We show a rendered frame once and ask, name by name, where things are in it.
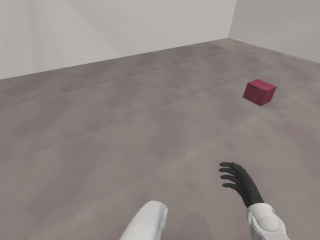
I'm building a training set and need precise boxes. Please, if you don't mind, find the robot right forearm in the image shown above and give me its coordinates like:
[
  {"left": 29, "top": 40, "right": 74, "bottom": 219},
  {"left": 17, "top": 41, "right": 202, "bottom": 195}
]
[{"left": 246, "top": 203, "right": 290, "bottom": 240}]

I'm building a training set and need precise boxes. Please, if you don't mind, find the robot left thigh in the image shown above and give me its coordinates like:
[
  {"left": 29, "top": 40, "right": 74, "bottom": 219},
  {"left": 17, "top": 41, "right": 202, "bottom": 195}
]
[{"left": 119, "top": 200, "right": 169, "bottom": 240}]

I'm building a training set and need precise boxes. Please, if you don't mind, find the robot right hand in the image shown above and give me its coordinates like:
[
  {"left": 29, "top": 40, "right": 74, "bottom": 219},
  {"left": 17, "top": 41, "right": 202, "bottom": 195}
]
[{"left": 219, "top": 162, "right": 264, "bottom": 208}]

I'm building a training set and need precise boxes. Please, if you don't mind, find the carton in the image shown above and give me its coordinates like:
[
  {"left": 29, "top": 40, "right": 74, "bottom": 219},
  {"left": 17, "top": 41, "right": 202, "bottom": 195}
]
[{"left": 243, "top": 79, "right": 277, "bottom": 106}]

